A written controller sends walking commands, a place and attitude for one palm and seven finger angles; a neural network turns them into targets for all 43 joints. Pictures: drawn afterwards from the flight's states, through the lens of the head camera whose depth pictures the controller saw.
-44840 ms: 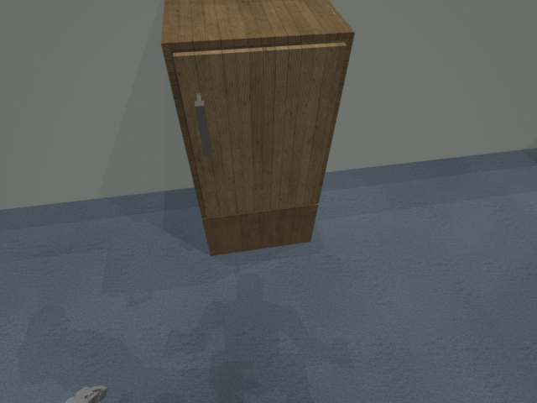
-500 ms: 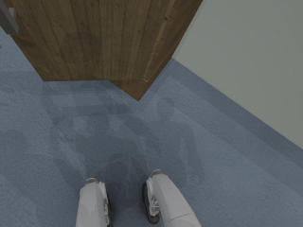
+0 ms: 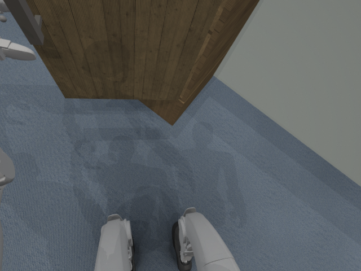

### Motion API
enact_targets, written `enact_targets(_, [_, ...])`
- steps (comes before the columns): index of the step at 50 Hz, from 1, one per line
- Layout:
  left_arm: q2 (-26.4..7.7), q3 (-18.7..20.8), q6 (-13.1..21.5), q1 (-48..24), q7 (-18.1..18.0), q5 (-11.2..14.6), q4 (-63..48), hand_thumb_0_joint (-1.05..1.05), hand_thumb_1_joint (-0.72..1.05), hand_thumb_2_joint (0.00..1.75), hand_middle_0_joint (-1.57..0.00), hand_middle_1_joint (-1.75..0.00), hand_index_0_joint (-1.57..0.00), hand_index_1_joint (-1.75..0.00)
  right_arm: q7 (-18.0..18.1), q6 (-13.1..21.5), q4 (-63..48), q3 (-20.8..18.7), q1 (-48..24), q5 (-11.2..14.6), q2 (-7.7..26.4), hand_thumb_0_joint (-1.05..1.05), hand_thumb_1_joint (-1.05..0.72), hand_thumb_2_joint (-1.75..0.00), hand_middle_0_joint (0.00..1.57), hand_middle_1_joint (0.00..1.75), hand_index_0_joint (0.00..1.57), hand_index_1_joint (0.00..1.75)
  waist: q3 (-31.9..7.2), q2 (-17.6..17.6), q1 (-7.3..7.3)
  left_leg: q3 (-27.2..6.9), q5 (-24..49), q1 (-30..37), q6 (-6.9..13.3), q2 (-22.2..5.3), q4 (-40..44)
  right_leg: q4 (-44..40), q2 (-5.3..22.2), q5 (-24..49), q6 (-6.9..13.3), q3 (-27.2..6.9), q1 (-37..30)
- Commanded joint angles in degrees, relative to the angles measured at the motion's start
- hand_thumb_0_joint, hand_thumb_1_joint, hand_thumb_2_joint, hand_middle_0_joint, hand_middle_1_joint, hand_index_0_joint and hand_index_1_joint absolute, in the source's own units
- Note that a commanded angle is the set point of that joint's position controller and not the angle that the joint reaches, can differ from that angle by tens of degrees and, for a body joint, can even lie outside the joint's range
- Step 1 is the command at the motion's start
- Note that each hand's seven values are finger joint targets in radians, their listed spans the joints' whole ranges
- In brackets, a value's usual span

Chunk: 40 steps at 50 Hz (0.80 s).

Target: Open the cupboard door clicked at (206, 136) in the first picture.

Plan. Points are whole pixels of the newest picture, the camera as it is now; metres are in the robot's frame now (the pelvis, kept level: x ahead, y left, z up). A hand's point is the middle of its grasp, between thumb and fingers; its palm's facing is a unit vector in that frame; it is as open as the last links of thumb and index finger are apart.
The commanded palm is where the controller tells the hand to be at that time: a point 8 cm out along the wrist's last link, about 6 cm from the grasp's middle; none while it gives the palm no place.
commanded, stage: slide the fingers in behind the handle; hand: left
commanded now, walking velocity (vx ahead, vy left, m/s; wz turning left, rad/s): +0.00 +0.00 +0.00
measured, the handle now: out of the picture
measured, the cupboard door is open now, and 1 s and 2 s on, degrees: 41 40 48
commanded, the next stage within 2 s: close the thumb around the handle in 0.70 s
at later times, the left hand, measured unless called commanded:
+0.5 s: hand (30, 20) +0.57 +0.22 +0.07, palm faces +0.00 -1.00 -0.01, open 13.9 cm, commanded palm +0.56 +0.24 +0.07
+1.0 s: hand (30, 21) +0.56 +0.21 +0.08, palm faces +0.00 -1.00 -0.02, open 12.9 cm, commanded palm +0.55 +0.24 +0.07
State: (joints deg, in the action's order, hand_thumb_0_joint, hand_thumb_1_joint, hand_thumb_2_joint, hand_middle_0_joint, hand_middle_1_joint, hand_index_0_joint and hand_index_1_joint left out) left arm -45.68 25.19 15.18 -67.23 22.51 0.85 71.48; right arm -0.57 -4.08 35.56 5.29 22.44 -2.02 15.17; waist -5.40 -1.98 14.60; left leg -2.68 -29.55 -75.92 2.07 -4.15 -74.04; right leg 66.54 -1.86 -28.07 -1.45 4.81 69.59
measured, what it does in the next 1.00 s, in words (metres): stands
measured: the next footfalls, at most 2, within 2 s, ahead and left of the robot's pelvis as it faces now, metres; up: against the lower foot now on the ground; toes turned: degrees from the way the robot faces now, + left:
none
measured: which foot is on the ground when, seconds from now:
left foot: down 0.00-1.00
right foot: down 0.00-1.00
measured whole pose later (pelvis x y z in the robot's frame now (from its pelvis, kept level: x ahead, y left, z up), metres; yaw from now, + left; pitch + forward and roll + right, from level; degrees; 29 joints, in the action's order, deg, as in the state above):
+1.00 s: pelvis +0.00 -0.01 +0.01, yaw +0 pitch +29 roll -6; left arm -40.3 26.3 19.0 -62.7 19.6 1.7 71.2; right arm -0.9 -4.4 35.5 4.3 21.5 -1.6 15.6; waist -5.5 -2.7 13.8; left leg -1.6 -29.5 -72.4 1.2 -4.7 -72.6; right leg 66.7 -2.4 -28.4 -0.7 3.6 67.5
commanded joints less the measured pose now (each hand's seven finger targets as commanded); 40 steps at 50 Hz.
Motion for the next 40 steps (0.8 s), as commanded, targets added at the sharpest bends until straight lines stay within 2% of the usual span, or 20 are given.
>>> enact_targets(1, [-7.78,-1.00,3.93,-25.46,0.34,1.30,-12.38,0.00,-0.50,0.30,-0.30,-1.20,-0.30,-1.20,0.91,0.10,0.07,-4.96,13.89,-0.25,12.86,0.00,-0.90,-0.90,0.20,0.30,0.20,0.30,-32.84,-17.22,2.38,-5.84,27.33,41.86,-1.08,-0.05,7.84,-6.40,-2.28,13.51,3.32,0.61,-0.83])
enact_targets(2, [-8.17,-0.73,3.89,-26.17,-0.02,1.46,-12.19,0.00,-0.50,0.30,-0.30,-1.20,-0.30,-1.20,1.01,0.16,0.11,-4.92,13.78,-0.25,12.98,0.00,-0.90,-0.90,0.20,0.30,0.20,0.30,-32.39,-17.17,2.65,-5.66,26.80,40.87,-0.98,0.02,7.89,-6.43,-2.24,13.44,3.30,0.50,-1.14])
enact_targets(4, [-9.54,0.19,4.48,-27.31,-0.78,1.08,-13.58,0.00,-0.50,0.30,-0.30,-1.20,-0.30,-1.20,0.90,0.09,0.16,-4.83,14.08,-0.41,12.87,0.00,-0.90,-0.90,0.20,0.30,0.20,0.30,-33.72,-18.67,2.14,-5.61,28.70,42.09,-1.16,0.02,7.69,-6.03,-2.11,14.06,3.37,0.43,-1.19])
enact_targets(6, [-6.57,-1.78,5.07,-26.47,-1.40,0.52,-15.18,0.00,-0.50,0.30,-0.30,-1.20,-0.30,-1.20,0.46,0.18,0.19,-5.11,13.86,-0.57,12.37,0.00,-0.90,-0.90,0.20,0.30,0.20,0.30,-34.57,-20.09,1.91,-5.72,30.38,44.06,-1.42,-0.02,7.65,-6.07,-2.09,14.52,3.45,0.43,-0.88])
enact_targets(8, [-5.29,-1.79,5.41,-25.12,-1.84,0.79,-15.07,0.00,-0.50,0.30,-0.30,-1.20,-0.30,-1.20,0.21,0.13,0.06,-5.31,14.00,-0.56,12.22,0.00,-0.90,-0.90,0.20,0.30,0.20,0.30,-34.99,-19.29,1.78,-5.94,31.54,44.66,-1.37,0.02,7.60,-6.10,-2.19,14.99,3.55,0.42,-1.16])
enact_targets(10, [-5.84,-1.19,4.92,-25.53,-2.11,1.08,-13.10,0.00,-0.50,0.30,-0.30,-1.20,-0.30,-1.20,0.29,-0.06,0.22,-5.19,13.81,-0.45,12.37,0.00,-0.90,-0.90,0.20,0.30,0.20,0.30,-33.35,-16.44,2.24,-5.55,29.00,41.97,-1.12,0.13,7.90,-6.36,-2.27,14.63,3.30,0.53,-2.50])
enact_targets(14, [-7.72,0.32,5.78,-25.23,-3.08,0.71,-14.99,0.00,-0.50,0.30,-0.30,-1.20,-0.30,-1.20,0.02,0.13,-0.10,-5.07,13.65,-0.47,12.08,0.00,-0.90,-0.90,0.20,0.30,0.20,0.30,-35.66,-17.57,1.13,-4.59,29.79,41.39,-0.84,0.47,7.52,-6.35,-2.31,15.95,3.37,-0.15,-5.05])
enact_targets(15, [-6.08,-0.88,6.03,-25.11,-3.22,0.64,-15.15,0.00,-0.50,0.30,-0.30,-1.20,-0.30,-1.20,-0.08,0.10,-0.01,-5.13,13.59,-0.47,11.78,0.00,-0.90,-0.90,0.20,0.30,0.20,0.30,-34.81,-17.42,1.34,-4.59,29.84,41.62,-0.90,0.44,7.72,-6.48,-2.32,15.98,3.37,-0.08,-5.10])
enact_targets(18, [-8.83,1.99,6.52,-23.20,-3.44,0.96,-13.98,0.00,-0.50,0.30,-0.30,-1.20,-0.30,-1.20,-0.10,0.06,-0.27,-5.12,13.62,-0.39,11.91,0.00,-0.90,-0.90,0.20,0.30,0.20,0.30,-35.20,-15.33,0.84,-4.04,29.65,39.45,-0.44,0.61,7.28,-6.38,-2.49,17.07,3.36,-0.52,-7.36])
enact_targets(20, [-8.50,1.37,6.33,-23.60,-3.32,1.03,-13.35,0.00,-0.50,0.30,-0.30,-1.20,-0.30,-1.20,0.02,-0.07,-0.34,-4.95,13.29,-0.21,11.83,0.00,-0.90,-0.90,0.20,0.30,0.20,0.30,-33.39,-14.78,1.13,-3.33,28.17,37.58,-0.28,0.63,7.48,-6.76,-2.39,16.96,3.05,-0.64,-8.08])
enact_targets(22, [-10.21,2.28,6.47,-22.71,-3.39,0.83,-13.10,0.00,-0.50,0.30,-0.30,-1.20,-0.30,-1.20,0.11,-0.06,-0.69,-4.83,13.11,-0.10,11.94,0.00,-0.90,-0.90,0.20,0.30,0.20,0.30,-33.36,-13.58,0.88,-2.84,26.86,35.94,-0.03,0.73,7.56,-6.89,-2.39,16.92,2.95,-1.01,-9.60])
enact_targets(24, [-9.50,1.78,7.00,-22.43,-3.08,0.95,-13.53,0.00,-0.50,0.30,-0.30,-1.20,-0.30,-1.20,0.05,0.02,-0.78,-4.85,12.97,-0.02,11.83,0.00,-0.90,-0.90,0.20,0.30,0.20,0.30,-33.97,-15.24,0.64,-2.96,28.05,37.36,-0.24,0.69,7.46,-6.61,-2.41,17.28,3.08,-0.98,-8.80])
enact_targets(26, [-10.20,2.56,7.31,-21.99,-2.76,1.27,-14.05,0.00,-0.50,0.30,-0.30,-1.20,-0.30,-1.20,0.18,-0.03,-0.70,-5.05,13.15,-0.02,11.88,0.00,-0.90,-0.90,0.20,0.30,0.20,0.30,-34.76,-14.39,0.52,-2.83,28.48,37.21,-0.20,0.66,7.45,-6.56,-2.41,18.22,2.97,-1.09,-10.12])
enact_targets(27, [-8.75,1.70,7.12,-20.90,-2.43,1.54,-13.39,0.00,-0.50,0.30,-0.30,-1.20,-0.30,-1.20,0.15,-0.03,-0.74,-5.11,13.01,0.13,11.80,0.00,-0.90,-0.90,0.20,0.30,0.20,0.30,-34.37,-13.82,0.56,-2.68,28.17,37.06,-0.16,0.78,7.56,-6.79,-2.41,18.06,2.93,-1.10,-10.01])
enact_targets(28, [-9.13,2.43,7.34,-20.59,-2.28,1.82,-13.28,0.00,-0.50,0.30,-0.30,-1.20,-0.30,-1.20,0.15,0.04,-0.81,-5.12,13.27,0.06,11.78,0.00,-0.90,-0.90,0.20,0.30,0.20,0.30,-34.45,-14.37,0.32,-2.88,29.20,37.63,-0.16,0.72,7.43,-6.39,-2.41,18.48,3.10,-0.98,-9.55])
enact_targets(31, [-11.15,3.87,6.75,-19.25,-2.29,1.90,-12.36,0.00,-0.50,0.30,-0.30,-1.20,-0.30,-1.20,0.30,-0.26,-1.11,-4.98,13.07,0.18,12.09,0.00,-0.90,-0.90,0.20,0.30,0.20,0.30,-33.66,-12.42,-0.13,-2.33,27.66,35.03,0.02,0.82,7.73,-6.75,-2.33,18.64,2.76,-1.24,-11.75])
enact_targets(36, [-8.89,2.33,7.48,-19.86,-2.51,1.95,-14.26,0.00,-0.50,0.30,-0.30,-1.20,-0.30,-1.20,0.26,-0.23,-1.11,-5.29,12.85,0.28,11.77,0.00,-0.90,-0.90,0.20,0.30,0.20,0.30,-34.26,-13.61,-0.20,-2.21,27.82,36.54,-0.13,0.89,7.73,-6.92,-2.29,18.52,2.72,-1.43,-11.13])
enact_targets(38, [-10.62,4.06,8.08,-19.43,-2.62,2.38,-14.76,0.00,-0.50,0.30,-0.30,-1.20,-0.30,-1.20,0.35,-0.16,-1.08,-5.37,13.12,0.28,11.99,0.00,-0.90,-0.90,0.20,0.30,0.20,0.30,-35.18,-13.16,-0.54,-2.48,28.61,37.16,-0.11,0.85,7.78,-6.58,-2.41,18.88,2.93,-1.38,-11.41])
enact_targets(39, [-9.41,3.03,8.03,-19.44,-2.54,2.34,-14.37,0.00,-0.50,0.30,-0.30,-1.20,-0.30,-1.20,0.33,-0.16,-0.97,-5.37,12.83,0.32,11.91,0.00,-0.90,-0.90,0.20,0.30,0.20,0.30,-34.87,-13.57,-0.34,-2.46,28.68,37.48,-0.19,0.80,7.75,-6.74,-2.30,18.82,2.78,-1.41,-10.77])
enact_targets(40, [-8.74,2.68,7.85,-19.17,-2.57,2.36,-13.80,0.00,-0.50,0.30,-0.30,-1.20,-0.30,-1.20,0.33,-0.18,-0.83,-5.37,12.77,0.36,11.86,0.00,-0.90,-0.90,0.20,0.30,0.20,0.30,-33.88,-12.52,-0.09,-2.22,28.02,36.73,-0.10,0.82,7.77,-7.06,-2.30,18.73,2.64,-1.46,-11.02])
